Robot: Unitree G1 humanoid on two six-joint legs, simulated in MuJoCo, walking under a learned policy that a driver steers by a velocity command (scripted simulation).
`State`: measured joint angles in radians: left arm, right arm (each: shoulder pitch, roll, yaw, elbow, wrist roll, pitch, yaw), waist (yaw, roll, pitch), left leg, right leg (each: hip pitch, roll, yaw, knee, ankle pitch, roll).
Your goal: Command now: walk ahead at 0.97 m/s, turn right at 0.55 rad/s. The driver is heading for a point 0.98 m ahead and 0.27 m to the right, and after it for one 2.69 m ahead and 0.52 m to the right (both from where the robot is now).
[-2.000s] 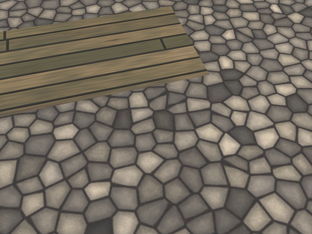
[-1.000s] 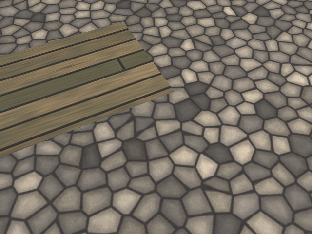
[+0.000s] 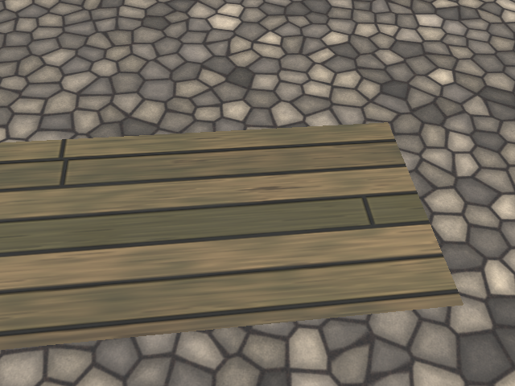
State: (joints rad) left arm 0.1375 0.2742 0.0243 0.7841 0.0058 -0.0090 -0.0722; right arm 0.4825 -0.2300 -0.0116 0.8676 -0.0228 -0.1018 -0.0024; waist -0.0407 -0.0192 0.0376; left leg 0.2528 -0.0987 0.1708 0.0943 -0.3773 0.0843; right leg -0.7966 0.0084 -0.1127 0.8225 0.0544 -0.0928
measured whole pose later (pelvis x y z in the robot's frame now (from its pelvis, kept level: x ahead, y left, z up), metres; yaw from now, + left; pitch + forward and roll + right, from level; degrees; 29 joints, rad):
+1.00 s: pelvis +0.84 -0.22 -0.03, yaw -51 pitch +1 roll +1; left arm 0.03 0.29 0.02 0.66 0.04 -0.02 -0.04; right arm 0.47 -0.25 -0.01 0.88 -0.02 -0.06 -0.01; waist -0.06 -0.02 0.06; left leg -0.04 0.09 0.12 1.18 -0.37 -0.01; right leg -0.54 0.10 -0.13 0.76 -0.25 -0.20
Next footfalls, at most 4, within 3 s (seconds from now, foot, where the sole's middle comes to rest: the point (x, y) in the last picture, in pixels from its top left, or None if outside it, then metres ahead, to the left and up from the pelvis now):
0.10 right None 0.27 -0.01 -0.76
0.50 left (216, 290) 0.72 0.08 -0.76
0.96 right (355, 231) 0.91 -0.34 -0.76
1.40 left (399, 142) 1.29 -0.56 -0.76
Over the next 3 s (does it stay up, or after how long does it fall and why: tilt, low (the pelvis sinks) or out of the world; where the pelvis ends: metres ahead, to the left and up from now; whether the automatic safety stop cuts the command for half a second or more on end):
stays up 2.48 -0.67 0.02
